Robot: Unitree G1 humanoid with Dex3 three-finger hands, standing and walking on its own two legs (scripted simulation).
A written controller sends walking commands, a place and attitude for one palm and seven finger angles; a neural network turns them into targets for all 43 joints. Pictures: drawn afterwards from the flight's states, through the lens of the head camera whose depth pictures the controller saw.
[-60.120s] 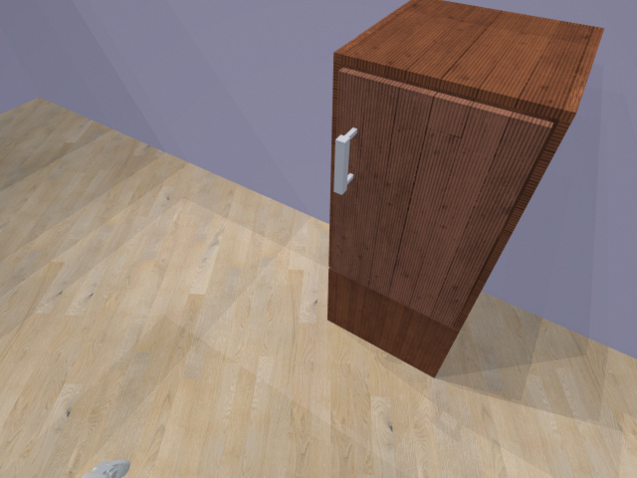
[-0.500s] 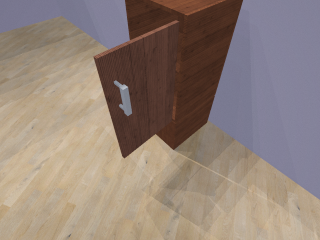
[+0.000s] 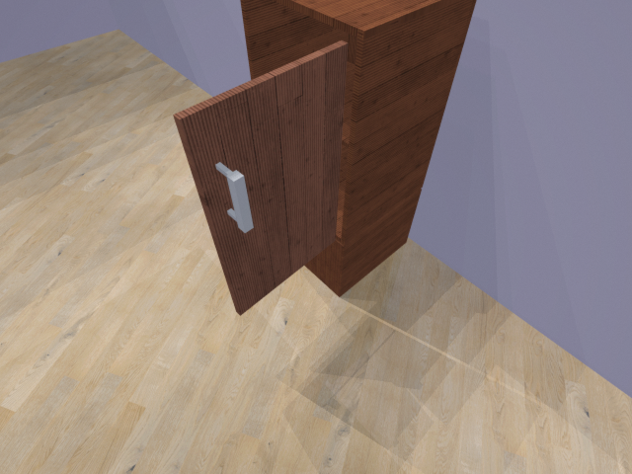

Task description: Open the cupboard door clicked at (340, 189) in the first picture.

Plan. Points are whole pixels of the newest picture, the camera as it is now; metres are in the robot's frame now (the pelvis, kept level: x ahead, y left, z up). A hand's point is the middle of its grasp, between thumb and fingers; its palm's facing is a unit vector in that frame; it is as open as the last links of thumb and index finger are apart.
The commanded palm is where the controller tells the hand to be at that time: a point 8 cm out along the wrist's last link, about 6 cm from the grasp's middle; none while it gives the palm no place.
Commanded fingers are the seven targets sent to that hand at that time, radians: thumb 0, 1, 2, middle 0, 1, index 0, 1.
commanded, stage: stand and wait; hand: left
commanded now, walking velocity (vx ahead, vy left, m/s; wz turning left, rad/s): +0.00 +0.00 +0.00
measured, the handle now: (234, 197) +0.56 +0.18 -0.01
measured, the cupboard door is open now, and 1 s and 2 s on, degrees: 92 92 92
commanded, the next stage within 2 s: none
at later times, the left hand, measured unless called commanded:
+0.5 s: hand out of the picture +0.04 +0.19 -0.17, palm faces +0.00 -0.97 -0.25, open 7.4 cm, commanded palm none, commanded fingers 0.00 0.90 0.90 -0.20 -0.30 -0.20 -0.30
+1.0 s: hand out of the picture +0.04 +0.19 -0.17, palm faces +0.00 -0.97 -0.24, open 7.4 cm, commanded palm none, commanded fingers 0.00 0.90 0.90 -0.20 -0.30 -0.20 -0.30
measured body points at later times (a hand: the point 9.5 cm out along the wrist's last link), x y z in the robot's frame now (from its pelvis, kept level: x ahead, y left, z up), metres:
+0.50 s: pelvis +0.01 -0.01 +0.00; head +0.03 -0.01 +0.45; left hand +0.04 +0.24 -0.15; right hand +0.04 -0.25 -0.16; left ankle +0.03 +0.13 -0.74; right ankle -0.04 -0.11 -0.74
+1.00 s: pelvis +0.01 -0.01 +0.00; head +0.03 -0.01 +0.45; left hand +0.04 +0.24 -0.15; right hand +0.05 -0.25 -0.16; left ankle +0.03 +0.13 -0.74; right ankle -0.04 -0.11 -0.74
